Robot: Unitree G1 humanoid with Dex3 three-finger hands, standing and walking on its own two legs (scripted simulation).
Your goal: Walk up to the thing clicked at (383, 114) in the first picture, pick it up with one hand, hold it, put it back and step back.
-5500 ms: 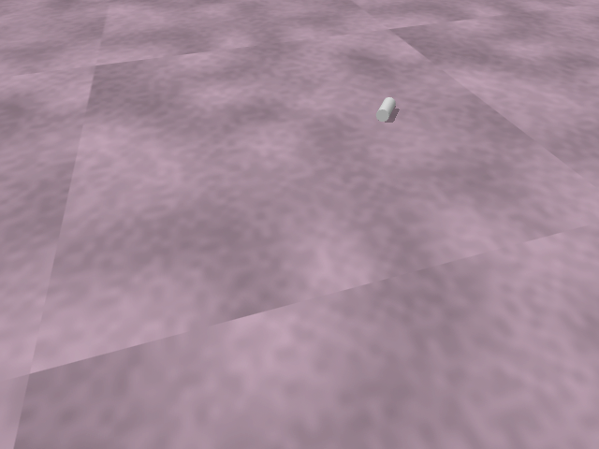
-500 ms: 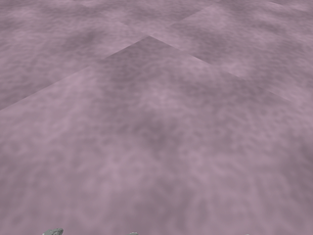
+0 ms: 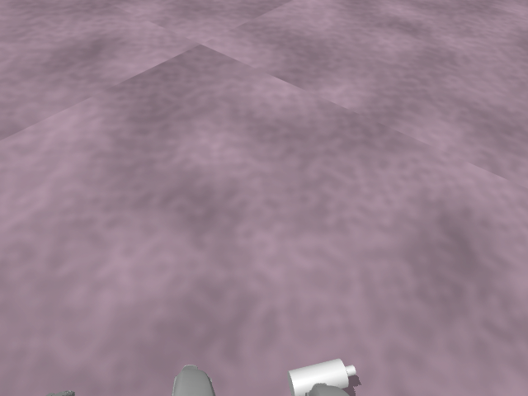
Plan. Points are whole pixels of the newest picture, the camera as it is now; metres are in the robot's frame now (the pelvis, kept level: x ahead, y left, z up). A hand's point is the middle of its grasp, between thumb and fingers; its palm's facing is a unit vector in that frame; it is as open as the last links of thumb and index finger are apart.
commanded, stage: walk up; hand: left
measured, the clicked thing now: (323, 377) +0.30 -0.20 -0.67
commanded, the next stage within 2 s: none
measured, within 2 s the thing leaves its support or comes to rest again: neither
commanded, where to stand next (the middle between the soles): -0.07 -0.48 m, yaw +10 degrees
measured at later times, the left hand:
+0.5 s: hand out of the picture +0.06 +0.12 -0.13, palm faces -0.06 -0.94 -0.35, open 7.4 cm
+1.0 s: hand out of the picture -0.06 -0.09 -0.13, palm faces +0.01 -0.94 -0.34, open 7.4 cm
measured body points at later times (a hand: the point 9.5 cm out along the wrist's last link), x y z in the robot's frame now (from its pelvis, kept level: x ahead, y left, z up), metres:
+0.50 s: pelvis -0.06 -0.17 +0.02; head -0.01 -0.12 +0.46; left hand +0.06 +0.17 -0.11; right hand -0.02 -0.54 -0.03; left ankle +0.03 +0.00 -0.68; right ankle -0.02 -0.38 -0.62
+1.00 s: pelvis -0.13 -0.37 +0.03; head -0.09 -0.32 +0.47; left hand -0.06 -0.04 -0.11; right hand -0.08 -0.71 -0.05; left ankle -0.08 -0.25 -0.68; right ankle -0.07 -0.51 -0.61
